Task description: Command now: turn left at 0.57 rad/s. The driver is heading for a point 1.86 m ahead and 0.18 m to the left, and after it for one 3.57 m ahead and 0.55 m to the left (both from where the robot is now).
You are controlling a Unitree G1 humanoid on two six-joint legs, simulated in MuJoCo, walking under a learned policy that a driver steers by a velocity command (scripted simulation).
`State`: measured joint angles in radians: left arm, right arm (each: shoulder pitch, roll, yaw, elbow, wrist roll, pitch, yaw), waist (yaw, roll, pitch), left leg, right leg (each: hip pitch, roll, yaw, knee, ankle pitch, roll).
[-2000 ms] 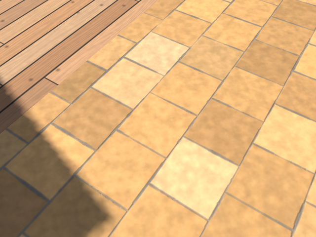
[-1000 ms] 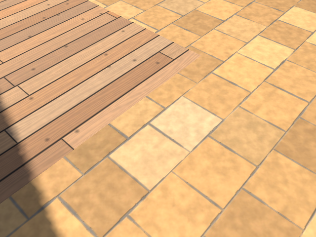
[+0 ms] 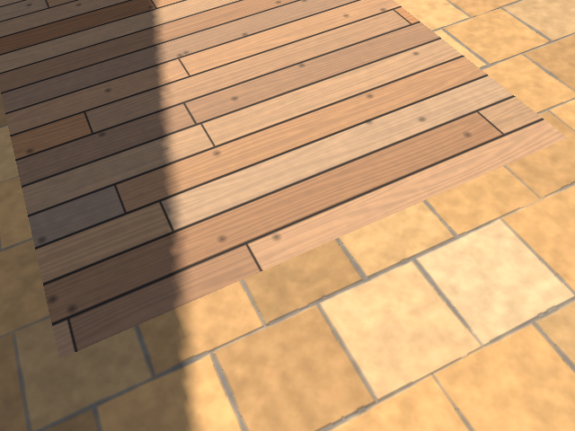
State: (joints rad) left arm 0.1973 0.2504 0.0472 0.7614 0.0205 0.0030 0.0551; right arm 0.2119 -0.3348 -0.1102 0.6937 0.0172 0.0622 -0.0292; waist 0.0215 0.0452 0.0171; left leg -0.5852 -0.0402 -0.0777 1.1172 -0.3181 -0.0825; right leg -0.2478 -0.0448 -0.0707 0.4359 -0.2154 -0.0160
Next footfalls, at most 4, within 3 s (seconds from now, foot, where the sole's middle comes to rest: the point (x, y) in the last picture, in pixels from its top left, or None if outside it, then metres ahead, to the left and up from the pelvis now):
0.22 left None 0.03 0.15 -0.78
0.72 right None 0.15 -0.06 -0.78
1.20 left None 0.40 0.27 -0.78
1.74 right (284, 324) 0.76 0.11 -0.78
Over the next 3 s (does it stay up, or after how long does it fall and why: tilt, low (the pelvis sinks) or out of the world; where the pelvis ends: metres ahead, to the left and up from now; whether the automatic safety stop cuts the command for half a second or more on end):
stays up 1.27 0.10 0.00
